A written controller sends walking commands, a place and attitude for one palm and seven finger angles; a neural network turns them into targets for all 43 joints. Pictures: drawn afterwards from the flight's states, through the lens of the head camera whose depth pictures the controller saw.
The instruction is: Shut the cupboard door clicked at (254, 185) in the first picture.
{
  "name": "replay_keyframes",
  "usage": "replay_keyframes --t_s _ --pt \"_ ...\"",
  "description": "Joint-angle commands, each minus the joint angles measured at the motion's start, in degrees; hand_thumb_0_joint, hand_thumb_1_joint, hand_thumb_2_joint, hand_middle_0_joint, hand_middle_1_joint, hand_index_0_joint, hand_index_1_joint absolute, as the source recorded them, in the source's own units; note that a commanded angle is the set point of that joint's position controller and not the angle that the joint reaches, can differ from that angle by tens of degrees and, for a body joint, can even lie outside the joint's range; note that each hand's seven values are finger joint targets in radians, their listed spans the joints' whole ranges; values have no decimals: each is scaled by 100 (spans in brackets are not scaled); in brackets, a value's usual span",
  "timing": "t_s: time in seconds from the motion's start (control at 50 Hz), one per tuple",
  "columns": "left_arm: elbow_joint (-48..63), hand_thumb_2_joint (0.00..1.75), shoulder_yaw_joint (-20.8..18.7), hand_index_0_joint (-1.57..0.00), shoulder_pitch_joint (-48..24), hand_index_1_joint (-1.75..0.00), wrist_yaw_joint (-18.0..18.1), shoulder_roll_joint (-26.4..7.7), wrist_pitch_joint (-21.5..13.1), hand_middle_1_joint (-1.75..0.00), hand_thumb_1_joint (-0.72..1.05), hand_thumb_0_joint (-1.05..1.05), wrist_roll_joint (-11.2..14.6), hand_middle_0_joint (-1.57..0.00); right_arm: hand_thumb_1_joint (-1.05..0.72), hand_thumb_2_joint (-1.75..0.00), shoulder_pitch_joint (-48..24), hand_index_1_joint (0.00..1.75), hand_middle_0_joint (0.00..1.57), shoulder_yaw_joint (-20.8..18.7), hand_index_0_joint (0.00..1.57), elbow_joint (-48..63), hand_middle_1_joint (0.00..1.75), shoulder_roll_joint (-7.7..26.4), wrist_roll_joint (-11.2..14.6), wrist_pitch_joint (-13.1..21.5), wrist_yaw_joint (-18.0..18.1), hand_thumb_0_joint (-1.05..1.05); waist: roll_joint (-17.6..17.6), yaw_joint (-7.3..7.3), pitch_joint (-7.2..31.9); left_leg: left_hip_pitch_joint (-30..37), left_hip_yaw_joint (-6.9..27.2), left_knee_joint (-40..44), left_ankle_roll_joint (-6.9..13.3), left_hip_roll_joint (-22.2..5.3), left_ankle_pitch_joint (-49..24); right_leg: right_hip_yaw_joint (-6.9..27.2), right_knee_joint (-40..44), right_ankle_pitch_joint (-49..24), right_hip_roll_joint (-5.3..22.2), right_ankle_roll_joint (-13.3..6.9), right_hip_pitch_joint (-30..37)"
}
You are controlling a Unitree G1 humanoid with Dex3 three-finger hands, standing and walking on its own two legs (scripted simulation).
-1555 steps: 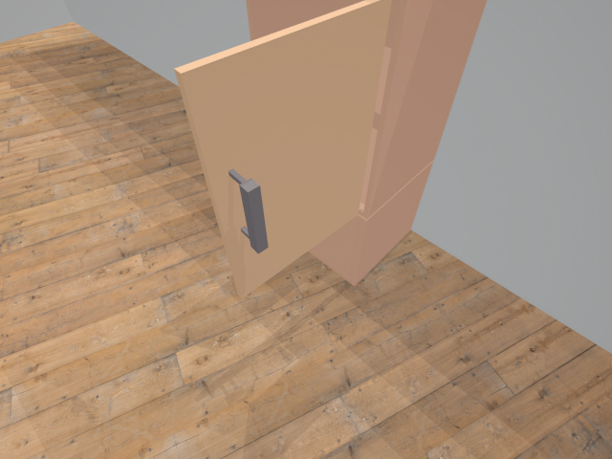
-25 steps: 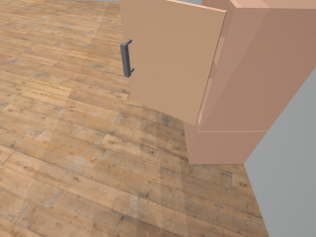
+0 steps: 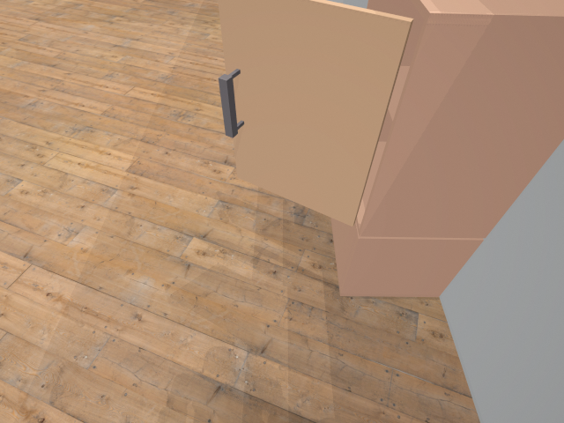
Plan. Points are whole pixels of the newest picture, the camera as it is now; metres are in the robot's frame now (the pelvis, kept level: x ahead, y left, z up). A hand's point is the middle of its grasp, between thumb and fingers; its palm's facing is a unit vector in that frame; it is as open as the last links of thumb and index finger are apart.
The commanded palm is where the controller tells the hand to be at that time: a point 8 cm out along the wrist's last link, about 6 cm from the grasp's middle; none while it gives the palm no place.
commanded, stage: walk to a spot facing it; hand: left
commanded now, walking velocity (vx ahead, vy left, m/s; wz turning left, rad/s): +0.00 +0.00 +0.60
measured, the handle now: (233, 103) +0.88 +0.17 -0.03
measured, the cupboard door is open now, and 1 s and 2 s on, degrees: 61 61 61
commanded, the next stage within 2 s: none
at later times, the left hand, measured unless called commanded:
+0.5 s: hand out of the picture +0.02 +0.22 -0.16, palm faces +0.30 -0.91 -0.29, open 7.4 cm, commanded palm none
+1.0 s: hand out of the picture -0.09 +0.18 -0.17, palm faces +0.62 -0.73 -0.29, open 7.4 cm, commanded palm none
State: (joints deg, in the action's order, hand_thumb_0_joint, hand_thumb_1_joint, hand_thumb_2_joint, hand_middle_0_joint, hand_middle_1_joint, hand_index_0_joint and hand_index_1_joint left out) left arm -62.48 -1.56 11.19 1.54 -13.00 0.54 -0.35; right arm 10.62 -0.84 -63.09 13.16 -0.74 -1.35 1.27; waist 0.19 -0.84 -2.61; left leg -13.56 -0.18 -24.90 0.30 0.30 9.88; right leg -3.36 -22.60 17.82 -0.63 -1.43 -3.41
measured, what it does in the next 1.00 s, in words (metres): steps on the spot, turning left: right foot, then left foot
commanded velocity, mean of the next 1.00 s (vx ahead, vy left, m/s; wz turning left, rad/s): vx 0.00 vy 0.00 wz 0.60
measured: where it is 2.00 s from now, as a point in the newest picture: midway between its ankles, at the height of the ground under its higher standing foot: outside the picture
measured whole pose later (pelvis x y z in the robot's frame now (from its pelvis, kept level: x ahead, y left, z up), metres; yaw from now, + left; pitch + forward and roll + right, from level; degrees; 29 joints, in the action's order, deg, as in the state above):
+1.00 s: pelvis -0.02 -0.05 -0.02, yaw +38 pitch +0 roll +1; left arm -49.7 -4.2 10.8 0.4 -14.3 3.5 -0.7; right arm 8.5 -3.0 -50.1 12.8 -2.0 -3.0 -0.2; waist 0.2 -0.2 -6.5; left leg -20.0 4.0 -33.5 -1.9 0.1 13.2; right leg -2.7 -50.4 27.4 3.0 3.0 -22.9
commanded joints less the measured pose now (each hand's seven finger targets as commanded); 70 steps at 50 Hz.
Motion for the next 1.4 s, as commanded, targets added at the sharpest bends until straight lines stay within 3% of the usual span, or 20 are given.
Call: replay_keyframes --t_s 0.0,0.06,0.12,0.16,0.22,0.44,0.46,0.5,0.58,0.7,0.74,0.78,0.8,0.98,1.04,1.1,1.18,1.34,1.36,1.38 --pt "382 90 -299 -20 578 -30 110 -938 6 -30 90 0 -49 -20 -90 -90 98 30 20 -157 20 490 30 514 -31 -32 -3 0 567 174 90 -639 163 -1172 -47 -239 -469 611 20 -2547 1538 -543 31" --pt "650 90 -380 -20 392 -30 131 -993 8 -30 90 0 -127 -20 -90 -90 -31 30 20 -262 20 767 30 452 -38 -126 -46 0 821 145 -308 -1216 -29 -2345 -126 -314 1805 732 -35 -3433 2249 -1064 -167" --pt "881 90 -421 -20 156 -30 91 -1050 3 -30 90 0 -88 -20 -90 -90 534 30 20 -282 20 786 30 459 -56 -102 -119 0 113 -194 -63 -107 -87 -757 -37 -340 -108 -162 -1479 -3369 1726 -389 -605" --pt "1202 90 -319 -20 293 -30 74 -598 59 -30 90 0 -1 -20 -90 -90 1113 30 20 -432 20 782 30 1167 -136 -53 -67 0 -1903 -291 286 507 2747 546 1240 -2085 -3190 -352 -3707 1962 296 337 -2021" --pt "1360 90 -371 -20 -193 -30 56 -614 124 -30 90 0 -87 -20 -90 -90 721 30 20 -440 20 960 30 1108 -145 -47 -4 0 -868 -196 77 -365 2828 1040 1125 -1812 405 540 -4327 1287 475 264 -2368" --pt "1388 90 -395 -20 660 -30 2 -534 93 -30 90 0 -75 -20 -90 -90 26 30 20 -588 20 1372 30 1064 -115 -159 -67 0 -927 189 568 -948 2192 710 586 -718 969 57 -1139 343 -116 334 -746" --pt "1348 90 -439 -20 931 -30 16 -669 71 -30 90 0 -87 -20 -90 -90 -111 30 20 -588 20 1450 30 958 -82 -186 -85 0 -743 337 515 -1509 1972 462 363 -428 1349 169 -340 184 48 262 -142" --pt "1576 90 -583 -20 616 -30 82 -1538 19 -30 90 0 -221 -20 -90 -90 -82 30 20 -556 20 1633 30 381 -37 -178 -156 0 1416 358 149 -2568 395 -2761 -328 684 2100 3010 1511 1669 2752 -830 -496" --pt "1806 90 -419 -20 -614 -30 97 -886 -53 -30 90 0 -173 -20 -90 -90 211 30 20 -545 20 1551 30 445 -58 -214 -289 0 1097 -306 -40 -1940 250 -4230 -302 -169 1558 868 410 -949 1977 -703 -1317" --pt "1489 90 -531 -20 455 -30 56 -1307 -48 -30 90 0 -165 -20 -90 -90 -334 30 20 -368 20 1727 30 320 2 -110 -314 0 1095 224 319 -1016 -514 -1482 -280 7 1375 136 -728 -3505 1985 -441 -140" --pt "1515 90 -535 -20 450 -30 27 -1253 -15 -30 90 0 -104 -20 -90 -90 -1 30 20 -403 20 1632 30 533 -17 -72 -300 0 766 22 524 11 -431 -354 -197 0 351 -170 -1363 -3022 1855 -72 -602" --pt "1828 90 -348 -20 379 -30 -28 -656 20 -30 90 0 -60 -20 -90 -90 635 30 20 -644 20 1531 30 1546 -73 -17 -237 0 -1831 -281 977 1682 2292 126 905 -2180 -3554 -533 -3423 1827 738 615 -2809" --pt "2053 90 -328 -20 -14 -30 -7 -679 41 -30 90 0 -112 -20 -90 -90 993 30 20 -648 20 1405 30 1631 -121 -49 -185 0 -1154 -516 883 1363 2246 94 1283 -2377 -3247 -6 -3968 1994 686 491 -2868" --pt "1593 90 -418 -20 798 -30 -81 -629 70 -30 90 0 -71 -20 -90 -90 -530 30 20 -536 20 1819 30 1184 -107 -134 -67 0 -813 309 474 -1002 1606 49 563 -892 246 -58 -1265 157 109 437 -748" --pt "1759 90 -526 -20 721 -30 4 -1477 -1 -30 90 0 -180 -20 -90 -90 -548 30 20 -521 20 2002 30 607 -70 -174 -188 0 1576 413 47 -2277 451 -3651 -186 365 2375 2802 1310 1437 2780 -681 -1035" --pt "1941 90 -431 -20 -185 -30 63 -853 -51 -30 90 0 -153 -20 -90 -90 -185 30 20 -545 20 1678 30 600 -98 -242 -273 0 1065 -121 -117 -1987 448 -4861 -217 -128 1525 1389 807 338 2111 -639 -1532" --pt "1707 90 -467 -20 306 -30 58 -923 -111 -30 90 0 -162 -20 -90 -90 -414 30 20 -417 20 1680 30 276 -23 -231 -336 0 1026 130 199 -1577 -176 -3282 -337 -94 1667 236 237 -1940 1941 -562 -502" --pt "1322 90 -618 -20 690 -30 -101 -1185 -162 -30 90 0 -126 -20 -90 -90 -187 30 20 -341 20 1613 30 298 -51 33 -343 0 745 172 395 -46 -730 -439 -77 -76 1369 -154 -126 230 2214 -291 -588" --pt "1358 90 -601 -20 592 -30 -138 -1066 -139 -30 90 0 -73 -20 -90 -90 211 30 20 -404 20 1488 30 530 -52 80 -322 0 170 -64 502 950 -361 249 46 -216 1087 -520 -865 586 2003 17 -1404" --pt "1522 90 -540 -20 467 -30 -209 -699 -124 -30 90 0 -54 -20 -90 -90 712 30 20 -555 20 1374 30 1113 -120 92 -274 0 -1443 -339 621 1922 1530 709 579 -1462 1259 -1072 -2351 1193 1214 438 -2768"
